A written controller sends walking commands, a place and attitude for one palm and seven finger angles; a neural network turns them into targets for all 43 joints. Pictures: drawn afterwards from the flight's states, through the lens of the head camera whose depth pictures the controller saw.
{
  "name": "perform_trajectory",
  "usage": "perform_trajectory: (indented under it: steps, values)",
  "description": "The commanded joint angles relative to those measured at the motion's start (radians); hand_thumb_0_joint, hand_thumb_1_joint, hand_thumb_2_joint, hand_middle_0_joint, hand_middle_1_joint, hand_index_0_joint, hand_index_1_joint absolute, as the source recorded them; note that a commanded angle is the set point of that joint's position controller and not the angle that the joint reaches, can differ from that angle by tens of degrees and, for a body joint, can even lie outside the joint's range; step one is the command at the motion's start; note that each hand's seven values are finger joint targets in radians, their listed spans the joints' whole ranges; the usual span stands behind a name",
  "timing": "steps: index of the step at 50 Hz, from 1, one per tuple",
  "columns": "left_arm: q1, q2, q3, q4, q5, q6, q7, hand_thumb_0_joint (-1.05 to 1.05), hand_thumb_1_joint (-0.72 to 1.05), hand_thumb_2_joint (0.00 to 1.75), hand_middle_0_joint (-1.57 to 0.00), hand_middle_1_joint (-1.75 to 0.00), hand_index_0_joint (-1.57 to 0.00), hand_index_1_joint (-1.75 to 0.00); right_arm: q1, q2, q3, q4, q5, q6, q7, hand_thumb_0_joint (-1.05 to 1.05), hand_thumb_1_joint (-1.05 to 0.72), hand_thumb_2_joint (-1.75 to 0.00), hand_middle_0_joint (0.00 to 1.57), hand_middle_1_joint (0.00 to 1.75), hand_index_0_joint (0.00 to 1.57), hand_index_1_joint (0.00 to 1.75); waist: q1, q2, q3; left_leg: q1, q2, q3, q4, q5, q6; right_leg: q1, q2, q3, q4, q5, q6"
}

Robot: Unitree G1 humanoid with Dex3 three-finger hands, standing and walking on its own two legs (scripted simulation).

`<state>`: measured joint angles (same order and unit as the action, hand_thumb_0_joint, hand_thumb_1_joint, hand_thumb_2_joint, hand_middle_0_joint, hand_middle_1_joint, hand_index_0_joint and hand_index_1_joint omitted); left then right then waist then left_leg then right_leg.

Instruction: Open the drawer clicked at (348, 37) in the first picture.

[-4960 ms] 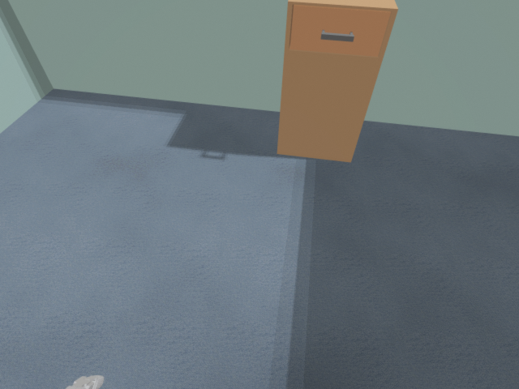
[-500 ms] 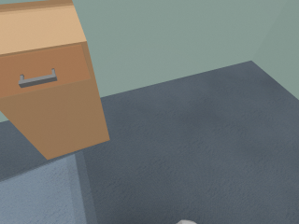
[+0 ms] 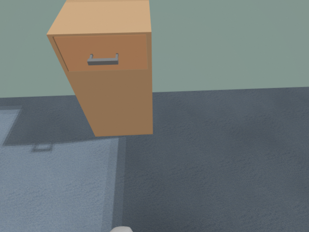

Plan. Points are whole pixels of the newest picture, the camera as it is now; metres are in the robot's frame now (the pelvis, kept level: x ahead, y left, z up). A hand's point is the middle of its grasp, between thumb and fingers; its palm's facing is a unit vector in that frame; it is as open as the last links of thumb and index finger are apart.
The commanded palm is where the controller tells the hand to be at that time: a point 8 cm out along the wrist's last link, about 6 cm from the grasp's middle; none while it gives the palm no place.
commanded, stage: take the last steps up to it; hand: left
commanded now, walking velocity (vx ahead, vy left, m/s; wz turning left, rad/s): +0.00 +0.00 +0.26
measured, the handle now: (103, 58) +0.80 +0.29 -0.05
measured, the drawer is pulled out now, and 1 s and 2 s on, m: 0.00 0.00 0.00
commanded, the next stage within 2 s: come to a stop and stand still in 1.22 s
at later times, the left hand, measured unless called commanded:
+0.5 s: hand out of the picture +0.07 +0.22 -0.16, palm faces +0.10 -0.97 -0.23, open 7.4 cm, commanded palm none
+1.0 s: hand out of the picture +0.05 +0.23 -0.19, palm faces +0.21 -0.97 -0.13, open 7.3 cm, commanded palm none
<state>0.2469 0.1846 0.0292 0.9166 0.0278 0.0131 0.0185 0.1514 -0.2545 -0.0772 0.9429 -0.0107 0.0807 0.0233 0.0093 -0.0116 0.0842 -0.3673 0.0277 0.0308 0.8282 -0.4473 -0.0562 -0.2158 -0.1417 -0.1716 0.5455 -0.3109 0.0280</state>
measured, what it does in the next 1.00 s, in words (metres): walks ahead: left foot, then right foot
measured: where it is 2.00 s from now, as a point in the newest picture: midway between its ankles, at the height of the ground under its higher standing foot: (143, 216)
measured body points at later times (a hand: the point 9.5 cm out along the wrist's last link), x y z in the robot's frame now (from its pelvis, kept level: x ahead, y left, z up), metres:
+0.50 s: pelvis +0.02 +0.02 +0.00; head +0.03 +0.00 +0.45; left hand +0.07 +0.27 -0.14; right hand +0.04 -0.22 -0.17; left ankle -0.02 +0.13 -0.74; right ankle +0.04 -0.09 -0.74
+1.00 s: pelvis +0.16 +0.09 -0.01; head +0.18 +0.11 +0.44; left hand +0.05 +0.28 -0.17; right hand +0.27 -0.13 -0.15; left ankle +0.20 +0.19 -0.74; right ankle +0.07 -0.06 -0.67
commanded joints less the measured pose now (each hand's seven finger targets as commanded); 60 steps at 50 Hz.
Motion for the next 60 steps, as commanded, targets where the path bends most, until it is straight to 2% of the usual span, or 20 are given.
perform_trajectory:
  steps: [1,2,3,4,6,10,17,22,23,25,26,29,32,41,44,46,47,49,52,60]
  values:
    - [0.043,0.256,0.07,-0.018,-0.002,-0.011,0.014,0.0,0.9,0.9,-0.2,-0.3,-0.2,-0.3,-0.008,-0.051,0.006,-0.069,0.003,-0.05,-0.008,0.0,-0.9,-0.9,0.2,0.3,0.2,0.3,0.004,-0.214,-0.14,0.111,-0.032,0.074,-0.31,0.134,0.013,0.121,-0.17,0.114,-0.037,0.576,-0.095]
    - [0.032,0.236,0.068,-0.014,-0.01,-0.007,0.013,0.0,0.9,0.9,-0.2,-0.3,-0.2,-0.3,0.028,-0.078,0.001,-0.055,0.001,-0.058,-0.008,0.0,-0.9,-0.9,0.2,0.3,0.2,0.3,-0.017,-0.152,-0.165,0.225,-0.005,0.053,-0.445,0.271,0.026,0.066,-0.143,0.079,0.045,0.511,-0.05]
    - [0.052,0.189,0.064,-0.037,-0.018,-0.001,0.009,0.0,0.9,0.9,-0.2,-0.3,-0.2,-0.3,0.061,-0.169,-0.02,-0.056,-0.009,-0.071,-0.011,0.0,-0.9,-0.9,0.2,0.3,0.2,0.3,-0.032,0.069,-0.217,0.404,0.182,-0.146,-0.47,0.54,0.096,-0.125,-0.061,0.017,0.204,0.255,0.014]
    - [0.022,0.128,0.039,-0.069,-0.016,0.002,0.005,0.0,0.9,0.9,-0.2,-0.3,-0.2,-0.3,0.104,-0.242,-0.034,-0.048,-0.008,-0.067,-0.016,0.0,-0.9,-0.9,0.2,0.3,0.2,0.3,-0.056,0.297,-0.196,0.447,0.377,-0.337,-0.45,0.917,0.222,-0.315,0.016,0.031,0.353,-0.292,0.054]
    - [-0.062,0.132,0.041,-0.045,-0.016,0.018,0.012,0.0,0.9,0.9,-0.2,-0.3,-0.2,-0.3,0.09,-0.192,-0.021,-0.019,-0.012,-0.066,-0.039,0.0,-0.9,-0.9,0.2,0.3,0.2,0.3,-0.062,0.285,-0.148,0.312,0.314,-0.278,-0.474,0.753,0.252,-0.291,0.02,0.145,0.5,-0.28,0.037]
    - [-0.031,0.118,0.036,0.012,-0.006,0.004,-0.02,0.0,0.9,0.9,-0.2,-0.3,-0.2,-0.3,0.058,-0.125,0.002,-0.017,-0.014,-0.089,-0.043,0.0,-0.9,-0.9,0.2,0.3,0.2,0.3,-0.032,0.177,-0.085,0.295,0.222,-0.207,-0.541,0.446,0.217,-0.307,0.04,0.117,0.496,-0.136,0.035]
    - [-0.092,0.088,0.021,0.014,-0.001,-0.017,-0.033,0.0,0.9,0.9,-0.2,-0.3,-0.2,-0.3,0.152,-0.098,-0.003,0.038,-0.017,-0.107,-0.042,0.0,-0.9,-0.9,0.2,0.3,0.2,0.3,-0.054,0.144,-0.023,0.269,0.221,-0.259,-0.615,0.172,0.239,-0.249,0.057,0.097,0.238,-0.122,0.024]
    - [0.032,0.078,0.024,0.067,-0.002,-0.034,-0.032,0.0,0.9,0.9,-0.2,-0.3,-0.2,-0.3,0.124,-0.088,0.005,0.065,-0.013,-0.104,-0.04,0.0,-0.9,-0.9,0.2,0.3,0.2,0.3,0.017,0.102,-0.02,0.094,0.169,-0.228,-0.524,0.043,0.19,0.05,0.103,0.063,-0.04,0.016,0.009]
    - [0.102,0.095,0.032,0.093,0.001,-0.043,-0.027,0.0,0.9,0.9,-0.2,-0.3,-0.2,-0.3,0.118,-0.059,0.011,0.067,-0.008,-0.108,-0.039,0.0,-0.9,-0.9,0.2,0.3,0.2,0.3,0.05,0.043,-0.03,0.003,0.121,-0.185,-0.42,0.004,0.157,0.182,0.071,0.108,-0.127,0.027,-0.001]
    - [0.253,0.23,0.061,0.126,0.005,-0.051,-0.011,0.0,0.9,0.9,-0.2,-0.3,-0.2,-0.3,0.072,0.009,0.028,0.012,-0.003,-0.115,-0.029,0.0,-0.9,-0.9,0.2,0.3,0.2,0.3,0.118,-0.297,-0.02,-0.305,-0.043,0.016,0.02,-0.149,0.079,0.332,-0.289,0.606,-0.377,-0.269,-0.159]
    - [0.275,0.23,0.063,0.132,-0.006,-0.059,-0.006,0.0,0.9,0.9,-0.2,-0.3,-0.2,-0.3,0.025,-0.044,0.016,0.001,-0.013,-0.109,-0.023,0.0,-0.9,-0.9,0.2,0.3,0.2,0.3,0.126,-0.268,0.001,-0.327,0.004,-0.053,0.154,-0.111,0.084,0.24,-0.312,0.683,-0.44,-0.369,-0.195]
    - [0.123,0.119,0.036,0.11,-0.004,-0.068,0.002,0.0,0.9,0.9,-0.2,-0.3,-0.2,-0.3,0.06,-0.019,0.004,0.049,-0.017,-0.097,-0.006,0.0,-0.9,-0.9,0.2,0.3,0.2,0.3,0.025,-0.082,0.086,-0.276,0.079,-0.047,0.256,0.104,0.066,0.058,-0.222,0.437,-0.434,-0.254,-0.159]
    - [0.118,0.086,0.027,0.122,-0.004,-0.084,0.002,0.0,0.9,0.9,-0.2,-0.3,-0.2,-0.3,0.122,0.029,0.007,0.076,-0.016,-0.086,0.0,0.0,-0.9,-0.9,0.2,0.3,0.2,0.3,-0.013,-0.098,0.057,-0.206,0.086,0.004,0.201,0.199,0.044,0.029,-0.149,0.248,-0.423,-0.028,-0.141]
    - [0.205,0.111,0.034,0.195,0.0,-0.084,0.0,0.0,0.9,0.9,-0.2,-0.3,-0.2,-0.3,-0.007,0.056,0.019,0.026,-0.008,-0.116,0.012,0.0,-0.9,-0.9,0.2,0.3,0.2,0.3,0.019,-0.135,0.049,-0.064,0.062,0.088,-0.154,0.205,0.058,0.066,-0.138,0.174,-0.327,0.157,-0.155]
    - [0.182,0.09,0.037,0.196,-0.007,-0.072,-0.001,0.0,0.9,0.9,-0.2,-0.3,-0.2,-0.3,0.197,0.001,0.007,0.094,-0.015,-0.136,-0.007,0.0,-0.9,-0.9,0.2,0.3,0.2,0.3,-0.079,-0.014,-0.036,0.289,0.03,0.109,-0.333,0.236,0.068,-0.039,-0.062,0.099,-0.05,0.205,-0.109]
    - [0.217,0.004,0.022,0.159,-0.018,-0.071,-0.014,0.0,0.9,0.9,-0.2,-0.3,-0.2,-0.3,0.426,-0.179,-0.032,0.149,-0.022,-0.141,-0.033,0.0,-0.9,-0.9,0.2,0.3,0.2,0.3,-0.129,0.358,-0.205,0.566,0.406,-0.419,-0.548,0.217,0.199,-0.334,0.128,0.027,0.493,-0.271,-0.036]
    - [0.169,0.027,0.024,0.137,-0.012,-0.063,-0.009,0.0,0.9,0.9,-0.2,-0.3,-0.2,-0.3,0.392,-0.178,-0.031,0.145,-0.018,-0.13,-0.042,0.0,-0.9,-0.9,0.2,0.3,0.2,0.3,-0.123,0.295,-0.189,0.488,0.439,-0.455,-0.594,0.071,0.233,-0.377,0.094,0.125,0.641,-0.282,-0.056]
    - [0.071,0.026,0.033,0.138,-0.007,-0.065,-0.021,0.0,0.9,0.9,-0.2,-0.3,-0.2,-0.3,0.252,-0.071,-0.008,0.106,-0.017,-0.137,-0.044,0.0,-0.9,-0.9,0.2,0.3,0.2,0.3,-0.09,0.147,-0.033,0.29,0.377,-0.317,-0.629,0.086,0.224,-0.422,0.022,0.156,0.702,-0.103,-0.056]
    - [0.117,-0.008,0.033,0.163,0.001,-0.045,-0.027,0.0,0.9,0.9,-0.2,-0.3,-0.2,-0.3,0.185,0.011,0.012,0.094,-0.015,-0.158,-0.05,0.0,-0.9,-0.9,0.2,0.3,0.2,0.3,-0.022,0.097,-0.023,0.167,0.303,-0.114,-0.637,0.324,0.191,-0.302,0.0,0.145,0.59,-0.017,-0.029]
    - [-0.01,0.005,0.03,0.088,-0.002,-0.019,-0.031,0.0,0.9,0.9,-0.2,-0.3,-0.2,-0.3,0.184,-0.029,0.006,0.095,-0.02,-0.143,-0.045,0.0,-0.9,-0.9,0.2,0.3,0.2,0.3,-0.017,0.121,0.01,0.191,0.278,-0.015,-0.64,0.368,0.218,-0.263,0.017,0.099,0.236,0.051,-0.006]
